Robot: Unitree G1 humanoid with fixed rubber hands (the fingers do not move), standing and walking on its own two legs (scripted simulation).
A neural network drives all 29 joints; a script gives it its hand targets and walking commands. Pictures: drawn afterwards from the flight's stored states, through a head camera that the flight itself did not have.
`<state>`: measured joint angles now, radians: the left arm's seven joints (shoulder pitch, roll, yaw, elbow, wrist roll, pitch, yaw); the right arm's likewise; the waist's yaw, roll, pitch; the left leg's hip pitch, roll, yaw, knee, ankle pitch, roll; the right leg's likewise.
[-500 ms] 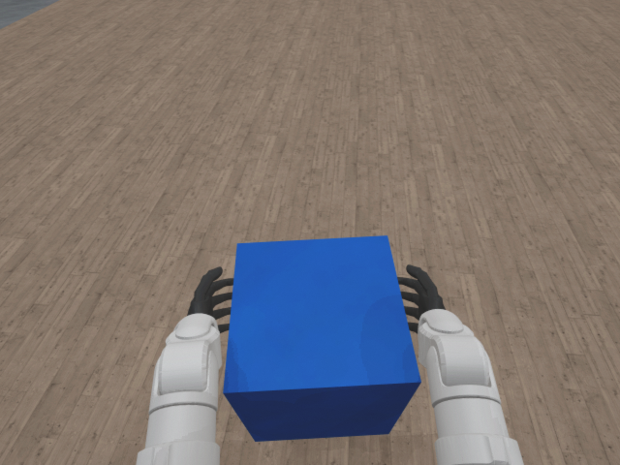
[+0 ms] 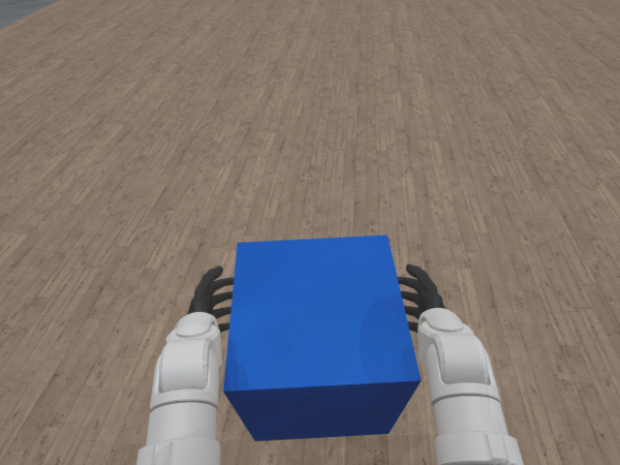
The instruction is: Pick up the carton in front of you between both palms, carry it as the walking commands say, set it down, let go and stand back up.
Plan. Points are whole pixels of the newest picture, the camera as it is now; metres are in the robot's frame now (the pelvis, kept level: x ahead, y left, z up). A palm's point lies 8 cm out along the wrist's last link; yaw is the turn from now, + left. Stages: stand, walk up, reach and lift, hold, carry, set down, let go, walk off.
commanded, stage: carry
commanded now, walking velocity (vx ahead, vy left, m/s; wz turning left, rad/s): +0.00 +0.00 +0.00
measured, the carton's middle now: (317, 343) +0.30 +0.00 -0.04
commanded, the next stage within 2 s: hold in 0.38 s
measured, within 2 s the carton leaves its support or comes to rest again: neither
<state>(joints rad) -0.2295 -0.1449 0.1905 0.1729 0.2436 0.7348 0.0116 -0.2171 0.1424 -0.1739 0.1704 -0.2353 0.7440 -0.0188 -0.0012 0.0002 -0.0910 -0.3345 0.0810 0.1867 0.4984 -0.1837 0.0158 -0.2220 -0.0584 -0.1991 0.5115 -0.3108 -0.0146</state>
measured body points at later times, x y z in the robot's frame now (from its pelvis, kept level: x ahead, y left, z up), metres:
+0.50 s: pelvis -0.01 -0.01 +0.01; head -0.02 +0.00 +0.46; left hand +0.29 +0.14 +0.04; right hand +0.28 -0.16 +0.03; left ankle +0.05 +0.12 -0.74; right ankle -0.02 -0.10 -0.74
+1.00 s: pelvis -0.04 +0.03 +0.00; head -0.05 +0.04 +0.44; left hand +0.31 +0.13 +0.03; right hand +0.27 -0.17 +0.03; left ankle +0.05 +0.12 -0.74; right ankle -0.02 -0.10 -0.73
